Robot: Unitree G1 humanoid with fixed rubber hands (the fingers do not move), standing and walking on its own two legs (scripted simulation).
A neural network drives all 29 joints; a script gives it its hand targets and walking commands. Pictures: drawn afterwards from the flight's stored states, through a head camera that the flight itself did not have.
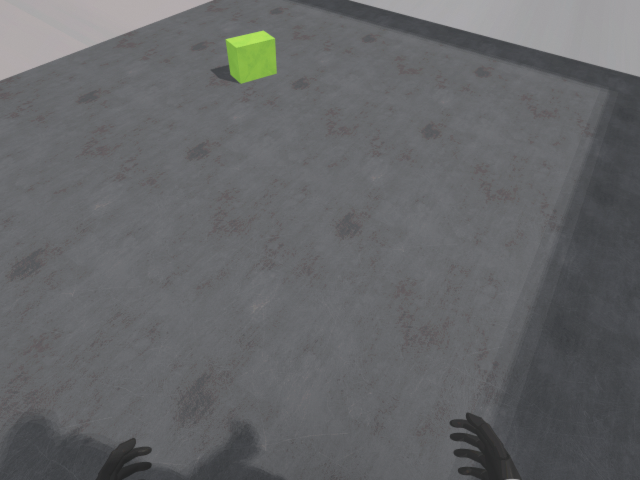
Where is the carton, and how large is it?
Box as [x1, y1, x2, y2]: [225, 31, 276, 83]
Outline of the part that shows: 264,31 259,31 225,39 230,74 240,83 276,73 274,38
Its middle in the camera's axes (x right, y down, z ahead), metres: -0.43 -1.20 +2.48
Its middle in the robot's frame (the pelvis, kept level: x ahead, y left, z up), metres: +2.59 +0.35 -0.64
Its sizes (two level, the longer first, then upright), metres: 0.267 0.143 0.221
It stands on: the floor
